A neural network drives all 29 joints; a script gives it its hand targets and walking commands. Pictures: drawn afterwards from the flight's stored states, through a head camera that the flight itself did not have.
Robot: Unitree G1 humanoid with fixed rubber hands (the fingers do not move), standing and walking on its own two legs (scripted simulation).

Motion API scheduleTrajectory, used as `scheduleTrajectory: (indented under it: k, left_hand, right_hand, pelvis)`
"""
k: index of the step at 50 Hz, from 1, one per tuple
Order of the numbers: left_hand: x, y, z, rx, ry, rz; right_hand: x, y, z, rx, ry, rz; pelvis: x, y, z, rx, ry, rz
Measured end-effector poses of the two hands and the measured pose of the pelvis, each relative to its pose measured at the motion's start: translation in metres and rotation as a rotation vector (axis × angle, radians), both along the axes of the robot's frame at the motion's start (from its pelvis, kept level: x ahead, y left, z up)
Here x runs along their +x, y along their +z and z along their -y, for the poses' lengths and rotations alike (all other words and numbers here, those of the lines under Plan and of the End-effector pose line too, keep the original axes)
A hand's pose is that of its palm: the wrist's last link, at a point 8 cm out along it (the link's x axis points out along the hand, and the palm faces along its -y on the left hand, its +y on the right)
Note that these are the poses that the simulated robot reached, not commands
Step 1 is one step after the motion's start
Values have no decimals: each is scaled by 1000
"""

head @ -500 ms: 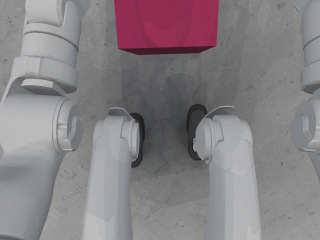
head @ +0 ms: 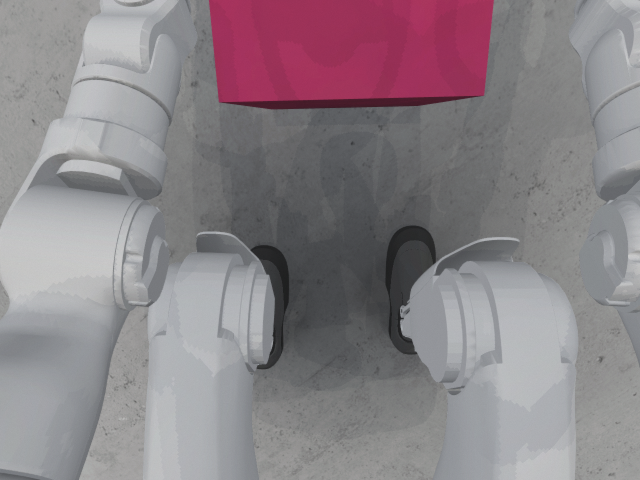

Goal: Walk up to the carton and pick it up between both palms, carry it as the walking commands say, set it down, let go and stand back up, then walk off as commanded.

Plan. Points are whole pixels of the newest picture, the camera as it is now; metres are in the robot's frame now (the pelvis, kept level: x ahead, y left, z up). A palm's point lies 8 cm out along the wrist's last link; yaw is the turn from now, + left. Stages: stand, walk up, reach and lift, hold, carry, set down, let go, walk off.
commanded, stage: reach and lift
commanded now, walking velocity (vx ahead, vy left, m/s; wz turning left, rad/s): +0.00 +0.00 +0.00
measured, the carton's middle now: out of the picture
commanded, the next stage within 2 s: none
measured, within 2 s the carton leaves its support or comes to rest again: leaves its support in 1.56 s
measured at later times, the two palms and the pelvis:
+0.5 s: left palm out of the picture +0.57 +0.13 -0.18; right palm out of the picture +0.55 -0.23 -0.19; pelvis +0.00 +0.00 -0.01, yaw +0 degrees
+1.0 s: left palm out of the picture +0.57 +0.10 -0.18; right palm out of the picture +0.55 -0.19 -0.19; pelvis +0.01 +0.01 -0.01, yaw +0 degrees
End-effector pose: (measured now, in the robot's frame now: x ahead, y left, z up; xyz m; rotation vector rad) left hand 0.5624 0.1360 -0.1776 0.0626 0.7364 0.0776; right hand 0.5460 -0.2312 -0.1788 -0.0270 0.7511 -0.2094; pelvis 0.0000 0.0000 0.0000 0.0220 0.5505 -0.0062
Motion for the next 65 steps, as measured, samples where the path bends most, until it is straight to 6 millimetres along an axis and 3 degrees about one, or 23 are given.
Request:
scheduleTrajectory:
  k: [6, 14, 21, 34, 39, 65]
  left_hand:
    - [1, -11, -5, -16, 6, 24]
    - [7, -8, 5, -14, -27, 30]
    - [5, -5, 8, -11, -8, 27]
    - [5, -1, 15, -25, -12, 27]
    - [8, 0, 23, -28, -31, 29]
    - [11, -5, 32, -79, -17, 24]
  right_hand:
    - [0, -15, -5, -1, -13, 0]
    - [9, -7, -1, 7, -30, 43]
    - [1, -5, 2, 5, -15, 22]
    - [6, -8, -39, 43, 62, 26]
    - [9, -8, -47, 45, 59, 25]
    - [14, -10, -39, 45, 94, -14]
  pelvis:
    - [6, -12, -1, -9, 14, 5]
    - [9, -13, -4, -15, 20, 8]
    - [7, -11, -2, -9, 14, 16]
    - [0, -11, 1, -8, 17, 13]
    - [1, -10, -2, -15, 21, 7]
    - [8, -23, -1, -13, 24, 33]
